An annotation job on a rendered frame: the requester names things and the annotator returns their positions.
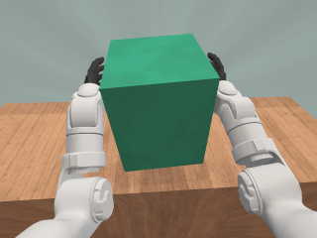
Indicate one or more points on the pedestal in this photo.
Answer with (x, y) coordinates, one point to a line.
(192, 201)

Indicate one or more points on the robot right upper arm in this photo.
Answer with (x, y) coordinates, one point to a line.
(271, 192)

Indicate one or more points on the right robot forearm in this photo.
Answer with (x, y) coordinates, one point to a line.
(251, 145)

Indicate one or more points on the carton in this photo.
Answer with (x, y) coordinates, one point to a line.
(159, 94)

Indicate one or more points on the robot left upper arm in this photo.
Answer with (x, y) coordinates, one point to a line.
(81, 204)

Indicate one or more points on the right robot hand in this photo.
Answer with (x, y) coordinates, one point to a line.
(216, 63)

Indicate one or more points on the left robot hand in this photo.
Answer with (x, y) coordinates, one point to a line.
(92, 73)

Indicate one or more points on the left robot forearm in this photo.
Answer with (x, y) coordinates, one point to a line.
(84, 133)

